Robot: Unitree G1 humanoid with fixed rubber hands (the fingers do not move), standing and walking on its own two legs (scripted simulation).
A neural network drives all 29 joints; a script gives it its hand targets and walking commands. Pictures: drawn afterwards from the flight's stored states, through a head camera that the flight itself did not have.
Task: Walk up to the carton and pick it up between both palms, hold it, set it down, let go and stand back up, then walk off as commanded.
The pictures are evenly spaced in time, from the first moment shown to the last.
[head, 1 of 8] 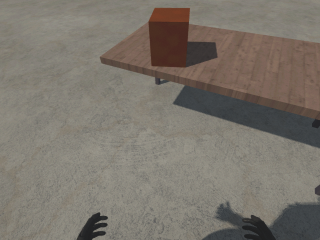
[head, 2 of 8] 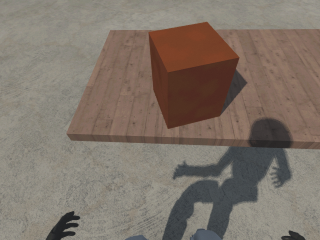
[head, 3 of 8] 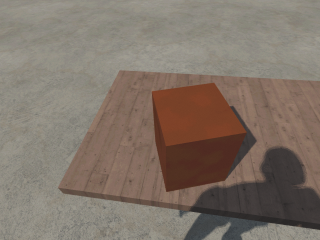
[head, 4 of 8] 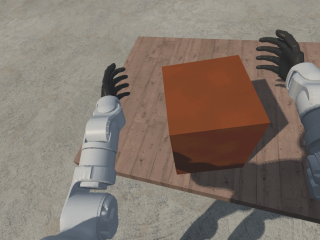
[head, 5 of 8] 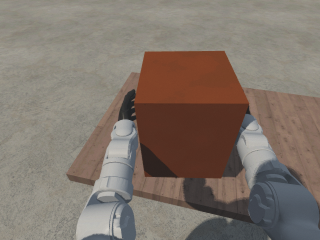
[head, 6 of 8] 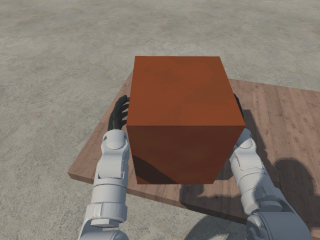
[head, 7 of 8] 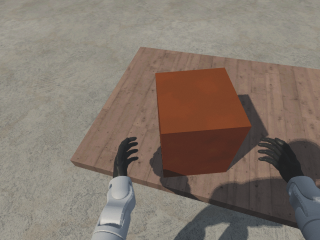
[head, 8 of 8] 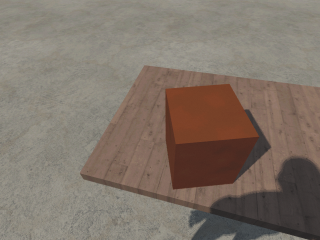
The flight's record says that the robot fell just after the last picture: no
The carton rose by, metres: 0.22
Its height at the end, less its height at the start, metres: +0.00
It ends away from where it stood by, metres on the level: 0.04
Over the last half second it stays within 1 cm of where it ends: yes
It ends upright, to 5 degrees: yes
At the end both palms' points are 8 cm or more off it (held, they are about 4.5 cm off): yes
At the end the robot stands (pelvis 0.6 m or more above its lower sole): yes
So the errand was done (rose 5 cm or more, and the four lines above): yes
